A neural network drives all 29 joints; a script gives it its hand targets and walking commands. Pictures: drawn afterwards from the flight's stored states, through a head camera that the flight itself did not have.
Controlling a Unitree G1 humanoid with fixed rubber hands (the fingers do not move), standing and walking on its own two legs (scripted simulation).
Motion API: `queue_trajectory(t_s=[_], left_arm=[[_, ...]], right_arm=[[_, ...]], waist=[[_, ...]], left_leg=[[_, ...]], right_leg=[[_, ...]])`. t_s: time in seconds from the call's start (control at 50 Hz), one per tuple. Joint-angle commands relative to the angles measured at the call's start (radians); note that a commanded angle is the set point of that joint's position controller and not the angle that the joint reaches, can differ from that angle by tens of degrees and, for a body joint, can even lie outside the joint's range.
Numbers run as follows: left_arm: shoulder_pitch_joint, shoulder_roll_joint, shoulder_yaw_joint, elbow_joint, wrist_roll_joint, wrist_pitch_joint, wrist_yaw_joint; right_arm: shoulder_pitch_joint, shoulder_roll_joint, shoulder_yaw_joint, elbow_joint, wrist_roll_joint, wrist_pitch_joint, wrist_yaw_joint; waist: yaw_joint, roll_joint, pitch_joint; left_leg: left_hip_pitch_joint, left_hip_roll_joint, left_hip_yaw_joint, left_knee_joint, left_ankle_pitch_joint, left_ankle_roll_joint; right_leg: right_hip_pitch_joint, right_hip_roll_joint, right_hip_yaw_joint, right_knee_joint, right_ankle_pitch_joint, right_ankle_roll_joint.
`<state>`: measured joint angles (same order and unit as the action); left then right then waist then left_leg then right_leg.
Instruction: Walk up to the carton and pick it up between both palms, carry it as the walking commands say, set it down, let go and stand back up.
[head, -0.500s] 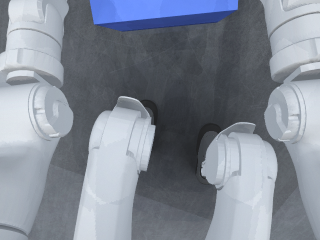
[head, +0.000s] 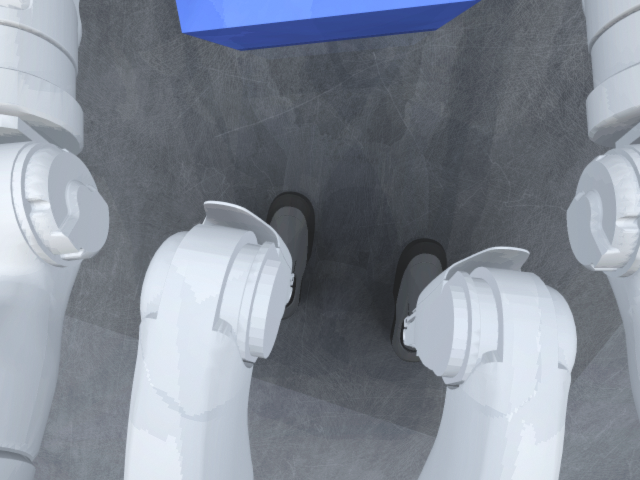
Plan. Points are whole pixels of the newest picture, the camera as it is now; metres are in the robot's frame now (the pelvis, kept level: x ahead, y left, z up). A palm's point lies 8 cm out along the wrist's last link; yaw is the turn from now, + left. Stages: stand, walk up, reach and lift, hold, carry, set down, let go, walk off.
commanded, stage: set down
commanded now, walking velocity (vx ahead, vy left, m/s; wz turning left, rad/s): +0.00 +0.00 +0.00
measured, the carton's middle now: out of the picture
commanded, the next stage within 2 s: let go in 1.30 s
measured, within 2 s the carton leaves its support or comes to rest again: neither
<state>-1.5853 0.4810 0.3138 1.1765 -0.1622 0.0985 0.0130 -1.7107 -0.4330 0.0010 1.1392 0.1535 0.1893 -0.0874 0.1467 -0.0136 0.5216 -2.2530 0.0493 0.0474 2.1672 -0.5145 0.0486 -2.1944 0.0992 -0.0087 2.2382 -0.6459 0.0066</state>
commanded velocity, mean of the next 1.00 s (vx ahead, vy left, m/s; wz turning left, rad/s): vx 0.00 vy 0.00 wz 0.00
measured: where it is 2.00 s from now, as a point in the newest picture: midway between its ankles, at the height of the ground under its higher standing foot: (348, 297)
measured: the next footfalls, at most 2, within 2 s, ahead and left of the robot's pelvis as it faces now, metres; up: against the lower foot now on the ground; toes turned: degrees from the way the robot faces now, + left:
none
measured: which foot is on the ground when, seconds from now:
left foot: down 0.00-1.00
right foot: down 0.00-1.00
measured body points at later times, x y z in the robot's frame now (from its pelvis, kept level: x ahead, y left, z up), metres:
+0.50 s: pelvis -0.01 -0.01 +0.08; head +0.37 +0.06 +0.31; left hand +0.54 +0.33 -0.05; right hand +0.64 -0.08 -0.05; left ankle +0.13 +0.11 -0.34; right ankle +0.10 -0.11 -0.34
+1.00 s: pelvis +0.00 -0.01 +0.21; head +0.37 +0.06 +0.44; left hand +0.54 +0.35 +0.10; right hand +0.65 -0.07 +0.10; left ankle +0.13 +0.11 -0.34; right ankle +0.10 -0.11 -0.34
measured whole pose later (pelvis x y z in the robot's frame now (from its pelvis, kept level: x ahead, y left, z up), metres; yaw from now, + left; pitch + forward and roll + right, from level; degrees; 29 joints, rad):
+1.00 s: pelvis +0.00 -0.01 +0.21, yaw +3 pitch +31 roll -2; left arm -1.49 0.54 0.27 0.75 -0.23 0.40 0.00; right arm -1.64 -0.48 -0.11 0.83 0.12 0.44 -0.08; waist 0.15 -0.03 0.52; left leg -1.63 -0.03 -0.03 1.47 -0.37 0.00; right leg -1.56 0.05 -0.03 1.52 -0.50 -0.02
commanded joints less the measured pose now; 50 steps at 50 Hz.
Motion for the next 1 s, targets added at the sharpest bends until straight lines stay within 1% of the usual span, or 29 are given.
queue_trajectory(t_s=[0.0,0.04,0.06,0.08,0.12,0.14,0.16,0.18,0.24,0.28,0.3,0.32,0.38,0.4,0.42,0.46,0.5,0.6,0.62,0.64,0.68,0.74,0.76,0.8,0.86,0.88,0.9,0.92,0.98], left_arm=[[-0.231,0.241,0.002,-0.169,-0.041,0.016,0.007],[-0.225,0.252,-0.011,-0.153,-0.046,0.042,0.013],[-0.234,0.237,-0.024,-0.169,-0.047,0.048,0.014],[-0.246,0.282,0.014,-0.228,-0.027,0.048,0.017],[-0.260,0.241,-0.030,-0.275,-0.043,0.061,0.017],[-0.274,0.259,-0.020,-0.330,-0.032,0.069,0.021],[-0.266,0.235,-0.036,-0.318,-0.036,0.080,0.020],[-0.241,0.240,-0.032,-0.294,-0.028,0.096,0.020],[-0.256,0.212,-0.053,-0.280,-0.039,0.119,0.002],[-0.294,0.215,-0.073,-0.406,-0.046,0.122,0.002],[-0.336,0.209,-0.072,-0.471,-0.068,0.129,0.005],[-0.308,0.202,-0.088,-0.389,-0.070,0.143,0.005],[-0.278,0.202,-0.087,-0.326,-0.059,0.174,-0.005],[-0.273,0.198,-0.075,-0.356,-0.056,0.178,-0.002],[-0.241,0.203,-0.063,-0.314,-0.031,0.179,-0.005],[-0.220,0.240,-0.020,-0.345,0.000,0.178,-0.003],[-0.234,0.238,-0.025,-0.399,-0.011,0.189,0.000],[-0.256,0.306,0.017,-0.503,-0.042,0.231,-0.001],[-0.221,0.303,0.024,-0.548,-0.057,0.237,-0.002],[-0.209,0.331,0.011,-0.544,-0.057,0.248,0.001],[-0.205,0.312,0.009,-0.541,-0.058,0.268,0.002],[-0.155,0.263,-0.023,-0.483,-0.059,0.285,-0.010],[-0.163,0.247,-0.033,-0.532,-0.060,0.282,-0.014],[-0.146,0.230,-0.036,-0.517,-0.057,0.278,-0.015],[-0.181,0.250,0.000,-0.544,-0.056,0.273,-0.012],[-0.164,0.243,-0.027,-0.534,-0.072,0.280,-0.009],[-0.184,0.252,-0.008,-0.543,-0.067,0.277,-0.011],[-0.183,0.250,-0.029,-0.592,-0.072,0.275,-0.012],[-0.194,0.278,-0.017,-0.531,-0.062,0.287,-0.007]], right_arm=[[-0.343,-0.087,0.039,-0.233,0.027,0.003,-0.026],[-0.334,-0.101,0.034,-0.219,0.011,0.033,-0.033],[-0.318,-0.096,0.024,-0.187,0.010,0.040,-0.035],[-0.319,-0.104,0.006,-0.235,0.007,0.049,-0.036],[-0.315,-0.096,-0.002,-0.235,0.027,0.055,-0.030],[-0.345,-0.118,-0.015,-0.305,0.032,0.061,-0.034],[-0.366,-0.145,-0.032,-0.326,0.034,0.060,-0.035],[-0.333,-0.127,-0.030,-0.272,0.034,0.075,-0.037],[-0.280,-0.155,-0.091,-0.159,-0.024,0.097,-0.035],[-0.291,-0.178,-0.132,-0.209,-0.059,0.100,-0.035],[-0.334,-0.176,-0.130,-0.283,-0.051,0.103,-0.038],[-0.326,-0.194,-0.136,-0.253,-0.059,0.108,-0.037],[-0.306,-0.166,-0.144,-0.169,-0.055,0.133,-0.017],[-0.307,-0.156,-0.136,-0.205,-0.047,0.136,-0.011],[-0.290,-0.147,-0.129,-0.175,-0.040,0.137,-0.003],[-0.299,-0.122,-0.115,-0.235,-0.028,0.140,0.006],[-0.326,-0.138,-0.107,-0.329,-0.026,0.140,0.003],[-0.314,-0.142,-0.074,-0.379,-0.011,0.205,-0.013],[-0.296,-0.152,-0.080,-0.442,-0.019,0.211,-0.022],[-0.302,-0.170,-0.086,-0.466,-0.021,0.221,-0.028],[-0.287,-0.191,-0.110,-0.463,-0.034,0.232,-0.031],[-0.249,-0.167,-0.101,-0.387,-0.022,0.248,-0.015],[-0.228,-0.157,-0.107,-0.402,-0.012,0.243,-0.008],[-0.219,-0.171,-0.125,-0.417,-0.028,0.228,0.001],[-0.229,-0.191,-0.136,-0.423,-0.037,0.224,0.004],[-0.230,-0.194,-0.131,-0.397,-0.043,0.230,0.009],[-0.241,-0.187,-0.135,-0.431,-0.044,0.230,0.006],[-0.219,-0.177,-0.132,-0.440,-0.036,0.230,0.008],[-0.214,-0.192,-0.142,-0.368,-0.038,0.242,0.010]], waist=[[0.143,-0.134,-1.486],[0.140,-0.165,-1.494],[0.121,-0.143,-1.465],[0.129,-0.138,-1.514],[0.107,-0.078,-1.534],[0.117,-0.051,-1.633],[0.097,-0.031,-1.690],[0.118,-0.004,-1.649],[0.048,0.014,-1.562],[-0.009,0.031,-1.637],[-0.009,0.014,-1.732],[-0.024,0.020,-1.705],[0.006,0.022,-1.589],[0.020,0.032,-1.623],[0.040,0.025,-1.591],[0.098,0.014,-1.644],[0.091,-0.006,-1.773],[0.108,-0.083,-1.989],[0.090,-0.089,-2.093],[0.098,-0.084,-2.091],[0.066,-0.065,-2.072],[0.066,-0.017,-1.939],[0.054,0.011,-1.983],[0.028,0.007,-1.960],[0.046,0.001,-2.017],[0.023,-0.032,-1.985],[0.040,-0.029,-1.998],[0.027,-0.030,-2.045],[0.035,-0.001,-2.013]], left_leg=[[0.911,-0.043,-0.079,-0.167,0.519,-0.032],[0.902,-0.049,-0.073,-0.190,0.480,-0.030],[0.905,-0.049,-0.071,-0.207,0.447,-0.030],[0.944,-0.054,-0.071,-0.207,0.476,-0.028],[1.009,-0.058,-0.072,-0.232,0.488,-0.034],[1.044,-0.063,-0.056,-0.238,0.514,-0.038],[1.117,-0.060,-0.068,-0.237,0.544,-0.045],[1.105,-0.064,-0.053,-0.251,0.529,-0.048],[1.023,-0.065,-0.050,-0.306,0.405,-0.069],[1.078,-0.069,-0.059,-0.324,0.434,-0.085],[1.103,-0.076,-0.055,-0.341,0.457,-0.084],[1.136,-0.077,-0.055,-0.347,0.434,-0.088],[1.070,-0.071,-0.065,-0.398,0.322,-0.085],[1.079,-0.073,-0.058,-0.408,0.349,-0.081],[1.049,-0.073,-0.046,-0.427,0.329,-0.079],[1.068,-0.080,-0.036,-0.443,0.403,-0.070],[1.127,-0.082,-0.045,-0.470,0.471,-0.069],[1.208,-0.104,-0.025,-0.532,0.509,-0.059],[1.263,-0.110,-0.026,-0.537,0.577,-0.058],[1.296,-0.112,-0.035,-0.562,0.574,-0.058],[1.322,-0.108,-0.048,-0.591,0.574,-0.067],[1.345,-0.103,-0.049,-0.661,0.534,-0.077],[1.418,-0.102,-0.057,-0.671,0.588,-0.084],[1.461,-0.096,-0.072,-0.693,0.626,-0.081],[1.494,-0.100,-0.062,-0.735,0.636,-0.083],[1.476,-0.103,-0.061,-0.769,0.598,-0.084],[1.493,-0.105,-0.058,-0.777,0.608,-0.081],[1.542,-0.103,-0.071,-0.807,0.653,-0.077],[1.576,-0.096,-0.069,-0.873,0.594,-0.079]], right_leg=[[0.547,-0.031,-0.015,-0.184,0.255,0.005],[0.578,-0.026,-0.020,-0.204,0.225,0.001],[0.542,-0.026,-0.020,-0.219,0.183,-0.001],[0.546,-0.022,-0.019,-0.226,0.202,0.000],[0.530,-0.014,-0.030,-0.241,0.192,-0.008],[0.593,-0.010,-0.026,-0.258,0.234,-0.016],[0.567,-0.006,-0.042,-0.255,0.227,-0.017],[0.552,-0.004,-0.035,-0.279,0.205,-0.021],[0.532,-0.006,-0.040,-0.330,0.145,-0.033],[0.582,0.001,-0.050,-0.354,0.183,-0.040],[0.663,-0.001,-0.044,-0.370,0.229,-0.037],[0.622,0.004,-0.053,-0.384,0.193,-0.037],[0.580,-0.004,-0.043,-0.426,0.112,-0.040],[0.612,-0.003,-0.033,-0.442,0.129,-0.044],[0.613,0.000,-0.039,-0.454,0.121,-0.041],[0.659,0.006,-0.028,-0.476,0.174,-0.035],[0.747,0.011,-0.028,-0.498,0.233,-0.029],[0.963,0.007,-0.003,-0.575,0.305,-0.018],[1.050,0.008,0.008,-0.585,0.383,-0.021],[1.021,0.012,-0.003,-0.591,0.359,-0.014],[1.000,0.009,-0.004,-0.628,0.343,-0.016],[0.926,0.004,-0.009,-0.698,0.278,-0.015],[0.913,0.007,-0.003,-0.713,0.297,-0.017],[0.899,0.004,-0.017,-0.745,0.316,-0.020],[0.974,0.002,0.006,-0.803,0.358,-0.014],[1.011,0.006,-0.005,-0.821,0.353,-0.006],[1.026,0.002,0.007,-0.836,0.357,-0.008],[1.075,0.002,0.008,-0.857,0.402,-0.008],[1.096,-0.002,0.019,-0.916,0.352,-0.005]])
